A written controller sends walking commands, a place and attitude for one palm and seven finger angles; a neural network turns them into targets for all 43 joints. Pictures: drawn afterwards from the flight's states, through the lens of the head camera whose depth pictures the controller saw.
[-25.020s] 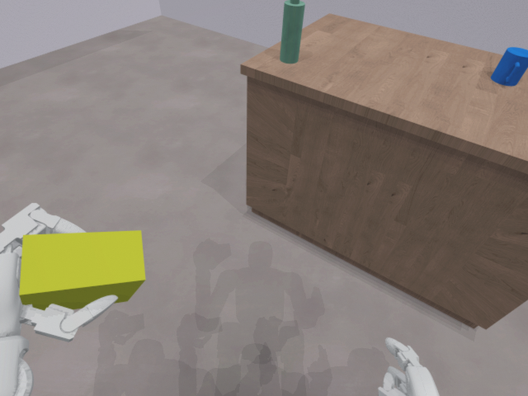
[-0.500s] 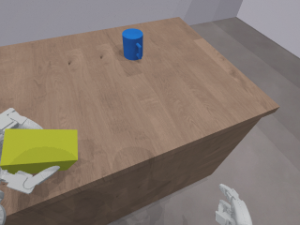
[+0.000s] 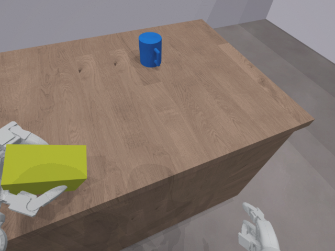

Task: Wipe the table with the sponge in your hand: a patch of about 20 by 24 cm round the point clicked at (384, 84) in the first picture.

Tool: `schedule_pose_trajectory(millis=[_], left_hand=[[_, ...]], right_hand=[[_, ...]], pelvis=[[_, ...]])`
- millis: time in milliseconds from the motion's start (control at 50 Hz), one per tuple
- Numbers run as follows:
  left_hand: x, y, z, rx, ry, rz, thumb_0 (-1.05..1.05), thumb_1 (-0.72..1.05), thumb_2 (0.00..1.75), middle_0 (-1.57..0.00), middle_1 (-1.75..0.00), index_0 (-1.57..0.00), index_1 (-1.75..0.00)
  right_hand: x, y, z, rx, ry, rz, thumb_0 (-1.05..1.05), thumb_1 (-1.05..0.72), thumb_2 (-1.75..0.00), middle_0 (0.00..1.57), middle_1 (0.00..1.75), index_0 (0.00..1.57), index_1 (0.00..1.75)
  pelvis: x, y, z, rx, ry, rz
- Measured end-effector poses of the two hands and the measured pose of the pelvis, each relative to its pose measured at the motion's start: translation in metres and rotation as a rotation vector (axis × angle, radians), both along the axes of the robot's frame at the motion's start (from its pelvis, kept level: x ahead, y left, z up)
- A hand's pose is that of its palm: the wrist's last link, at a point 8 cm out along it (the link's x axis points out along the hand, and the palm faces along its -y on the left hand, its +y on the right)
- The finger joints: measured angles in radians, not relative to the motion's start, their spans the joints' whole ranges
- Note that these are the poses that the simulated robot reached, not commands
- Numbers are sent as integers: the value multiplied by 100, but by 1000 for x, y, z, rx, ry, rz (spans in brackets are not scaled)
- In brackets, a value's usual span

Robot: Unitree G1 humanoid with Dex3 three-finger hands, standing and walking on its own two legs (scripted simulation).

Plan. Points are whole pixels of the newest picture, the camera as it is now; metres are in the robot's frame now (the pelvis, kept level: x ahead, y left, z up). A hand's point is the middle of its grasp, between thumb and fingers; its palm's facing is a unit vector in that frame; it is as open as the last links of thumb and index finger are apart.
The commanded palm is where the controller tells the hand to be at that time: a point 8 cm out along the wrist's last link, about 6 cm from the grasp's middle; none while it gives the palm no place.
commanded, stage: shuffle to correct the standing spot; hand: left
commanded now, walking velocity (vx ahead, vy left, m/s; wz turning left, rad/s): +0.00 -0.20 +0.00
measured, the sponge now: (57, 170) +0.23 +0.22 +0.14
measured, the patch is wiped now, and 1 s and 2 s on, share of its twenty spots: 0.00 0.00 0.00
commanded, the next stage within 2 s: none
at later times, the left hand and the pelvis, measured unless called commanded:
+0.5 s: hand (41, 164) +0.23 +0.24 +0.16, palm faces +0.33 -0.85 -0.41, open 9.9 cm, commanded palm +0.17 +0.28 +0.18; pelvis +0.01 +0.00 +0.00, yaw +0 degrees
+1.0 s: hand (42, 165) +0.23 +0.23 +0.16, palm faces +0.33 -0.85 -0.41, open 9.9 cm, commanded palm +0.17 +0.27 +0.18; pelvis +0.01 -0.01 +0.00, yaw +0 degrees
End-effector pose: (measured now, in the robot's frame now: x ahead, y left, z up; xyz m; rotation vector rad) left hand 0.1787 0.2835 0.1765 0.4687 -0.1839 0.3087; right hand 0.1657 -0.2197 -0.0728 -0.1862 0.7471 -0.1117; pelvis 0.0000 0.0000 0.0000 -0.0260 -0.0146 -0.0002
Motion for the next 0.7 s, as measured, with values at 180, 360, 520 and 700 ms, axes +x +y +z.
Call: schedule_pose_trajectory(millis=[180, 360, 520, 700], left_hand=[[2, -1, -2, -15, -4, 4, -1, -49, 103, -74, -135, -76, -135], [8, -5, 1, 1, -2, -3, -1, -49, 103, -74, -135, -76, -135], [12, -7, -2, -7, 16, -2, -1, -49, 103, -74, -135, -76, -135], [13, -11, 2, 11, 8, -10, -1, -49, 103, -74, -135, -76, -135]], right_hand=[[-2, -2, -1, -6, 12, -1, 1, -90, -90, 21, 30, 20, 30], [1, -6, -2, -4, 11, -12, 1, -90, -90, 21, 30, 20, 30], [4, -11, -4, -3, 17, -18, 1, -90, -90, 20, 30, 20, 30], [9, -13, -4, -3, 13, -14, 1, -90, -90, 20, 30, 20, 30]], pelvis=[[1, 0, 0, 0, 1, 2], [5, -2, 0, 1, 7, 0], [8, -4, -1, 2, 8, 0], [9, -7, -1, 3, 7, 2]])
